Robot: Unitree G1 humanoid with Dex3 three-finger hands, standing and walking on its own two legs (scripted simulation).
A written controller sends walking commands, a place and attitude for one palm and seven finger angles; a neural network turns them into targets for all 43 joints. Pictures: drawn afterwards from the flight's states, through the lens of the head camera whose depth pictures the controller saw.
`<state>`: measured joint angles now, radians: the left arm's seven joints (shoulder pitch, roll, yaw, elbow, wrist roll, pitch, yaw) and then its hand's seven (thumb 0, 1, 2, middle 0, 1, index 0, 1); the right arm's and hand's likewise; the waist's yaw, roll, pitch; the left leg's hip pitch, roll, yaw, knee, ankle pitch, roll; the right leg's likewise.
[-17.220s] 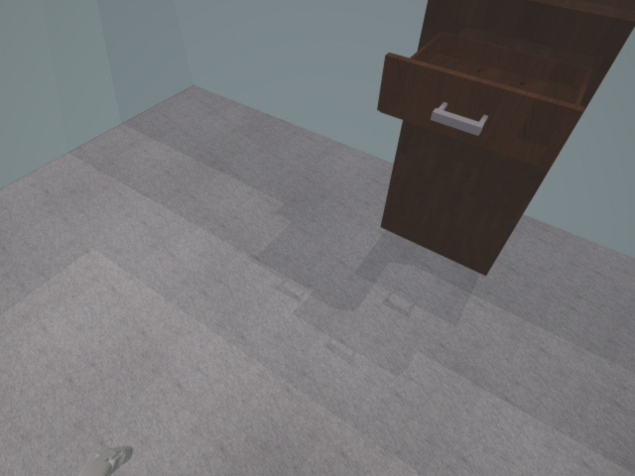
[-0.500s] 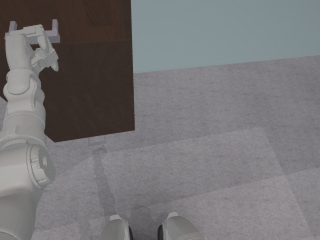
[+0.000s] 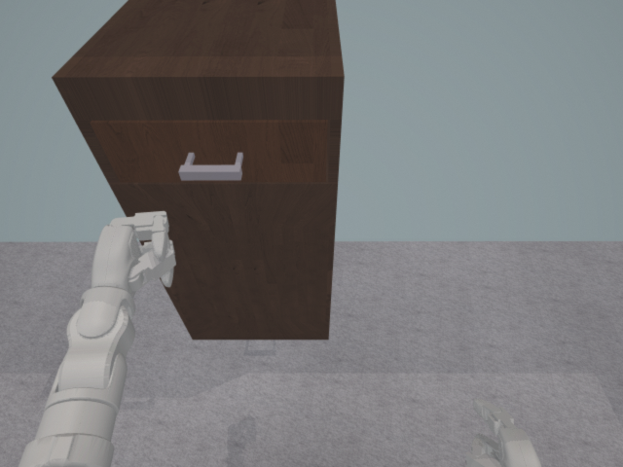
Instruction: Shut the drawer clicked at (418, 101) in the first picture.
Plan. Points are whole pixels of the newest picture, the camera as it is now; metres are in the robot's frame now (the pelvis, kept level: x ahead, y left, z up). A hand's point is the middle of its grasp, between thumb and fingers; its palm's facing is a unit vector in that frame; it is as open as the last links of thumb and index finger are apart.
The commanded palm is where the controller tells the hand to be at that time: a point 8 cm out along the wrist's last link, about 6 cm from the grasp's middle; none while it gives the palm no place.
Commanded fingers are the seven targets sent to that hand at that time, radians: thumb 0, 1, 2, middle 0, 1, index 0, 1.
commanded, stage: draw the hand back to the body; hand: left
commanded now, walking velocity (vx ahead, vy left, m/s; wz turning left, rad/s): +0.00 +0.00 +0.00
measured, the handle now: (213, 165) +0.61 +0.22 +0.04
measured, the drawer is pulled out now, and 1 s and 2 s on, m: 0.00 0.00 0.00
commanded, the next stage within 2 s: step back with the hand held close in 0.78 s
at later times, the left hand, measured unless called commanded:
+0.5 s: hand (65, 341) +0.20 +0.23 +0.17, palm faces +0.33 -0.88 -0.33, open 3.2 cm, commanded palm +0.14 +0.28 +0.18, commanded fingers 0.00 0.90 0.90 -1.40 -1.60 -1.40 -1.60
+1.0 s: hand (31, 356) +0.18 +0.24 +0.19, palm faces +0.39 -0.83 -0.41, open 3.2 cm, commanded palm +0.12 +0.28 +0.19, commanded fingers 0.00 0.90 0.90 -1.40 -1.60 -1.40 -1.60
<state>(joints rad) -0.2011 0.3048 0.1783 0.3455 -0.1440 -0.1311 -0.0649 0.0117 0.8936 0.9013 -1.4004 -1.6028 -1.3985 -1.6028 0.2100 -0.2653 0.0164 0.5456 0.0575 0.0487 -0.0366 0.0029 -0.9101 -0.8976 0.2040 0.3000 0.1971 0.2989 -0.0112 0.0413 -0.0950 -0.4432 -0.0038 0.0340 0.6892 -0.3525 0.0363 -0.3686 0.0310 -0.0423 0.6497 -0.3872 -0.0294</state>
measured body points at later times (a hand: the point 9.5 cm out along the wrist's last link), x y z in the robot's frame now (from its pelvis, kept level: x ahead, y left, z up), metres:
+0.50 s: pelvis -0.01 +0.00 +0.02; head -0.04 -0.02 +0.47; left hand +0.18 +0.27 +0.19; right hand +0.17 -0.22 -0.07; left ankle +0.00 +0.09 -0.72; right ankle -0.04 -0.10 -0.72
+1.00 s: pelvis -0.01 +0.00 +0.02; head -0.02 -0.02 +0.47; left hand +0.15 +0.28 +0.21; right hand +0.19 -0.22 -0.06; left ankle +0.00 +0.09 -0.72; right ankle -0.04 -0.10 -0.72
